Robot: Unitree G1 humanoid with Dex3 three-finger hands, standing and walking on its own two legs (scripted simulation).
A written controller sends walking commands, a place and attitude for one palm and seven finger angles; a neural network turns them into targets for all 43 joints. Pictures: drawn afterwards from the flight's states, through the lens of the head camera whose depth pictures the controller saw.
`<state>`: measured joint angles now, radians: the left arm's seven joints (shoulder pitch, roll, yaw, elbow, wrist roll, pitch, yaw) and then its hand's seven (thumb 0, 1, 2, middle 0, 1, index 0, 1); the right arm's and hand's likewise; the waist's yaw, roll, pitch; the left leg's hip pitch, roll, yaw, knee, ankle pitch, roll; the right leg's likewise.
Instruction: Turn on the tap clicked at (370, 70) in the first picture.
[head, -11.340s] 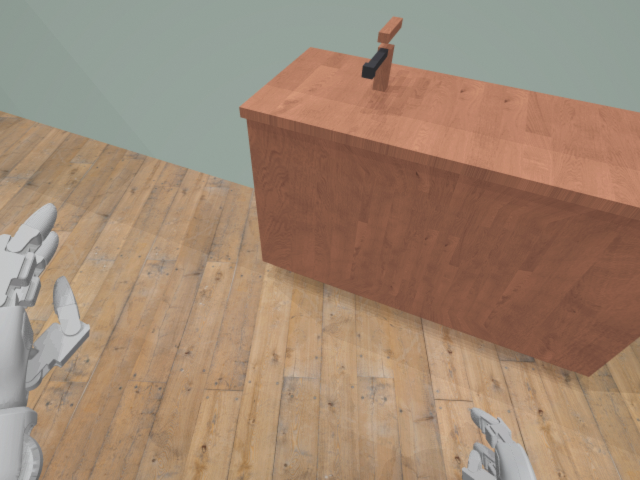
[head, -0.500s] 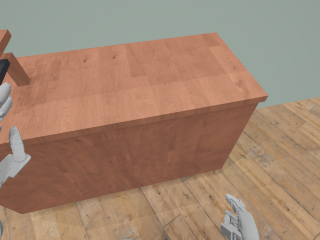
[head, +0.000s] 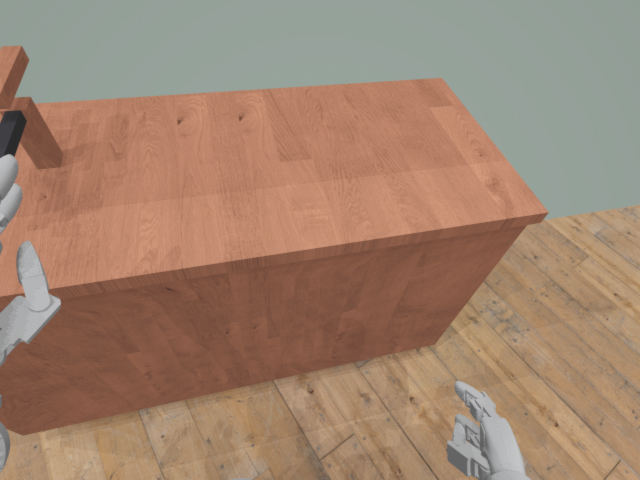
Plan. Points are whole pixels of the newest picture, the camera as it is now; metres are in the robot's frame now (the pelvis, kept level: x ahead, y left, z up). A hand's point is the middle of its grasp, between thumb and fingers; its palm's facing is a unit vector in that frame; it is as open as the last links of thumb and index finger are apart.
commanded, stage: come to a stop and stand still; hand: left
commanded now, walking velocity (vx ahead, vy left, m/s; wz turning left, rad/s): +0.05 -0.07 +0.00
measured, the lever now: out of the picture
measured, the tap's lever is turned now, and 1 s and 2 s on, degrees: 0 0 0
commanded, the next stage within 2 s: look again from close up in 0.80 s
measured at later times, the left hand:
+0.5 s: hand (53, 384) +0.16 +0.22 +0.16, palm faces +0.40 -0.84 -0.36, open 7.4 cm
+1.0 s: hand out of the picture +0.18 +0.27 +0.19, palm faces +0.48 -0.78 -0.41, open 7.4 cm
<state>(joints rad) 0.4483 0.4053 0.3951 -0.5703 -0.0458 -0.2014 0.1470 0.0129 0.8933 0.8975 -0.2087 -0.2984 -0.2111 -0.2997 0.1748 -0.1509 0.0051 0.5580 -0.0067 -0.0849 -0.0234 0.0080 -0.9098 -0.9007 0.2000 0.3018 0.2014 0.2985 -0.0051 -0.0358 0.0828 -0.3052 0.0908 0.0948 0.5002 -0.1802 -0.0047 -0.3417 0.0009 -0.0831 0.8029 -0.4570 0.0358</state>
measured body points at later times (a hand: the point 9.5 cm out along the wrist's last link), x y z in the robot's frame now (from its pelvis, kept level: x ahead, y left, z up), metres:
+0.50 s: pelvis -0.05 -0.02 +0.00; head -0.04 -0.01 +0.45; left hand +0.14 +0.27 +0.18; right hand +0.10 -0.27 -0.09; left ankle -0.03 +0.09 -0.74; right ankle -0.01 -0.11 -0.74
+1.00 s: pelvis -0.07 -0.01 +0.00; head -0.05 +0.00 +0.45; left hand +0.14 +0.31 +0.21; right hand +0.08 -0.24 -0.09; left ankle -0.03 +0.09 -0.74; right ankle -0.01 -0.10 -0.74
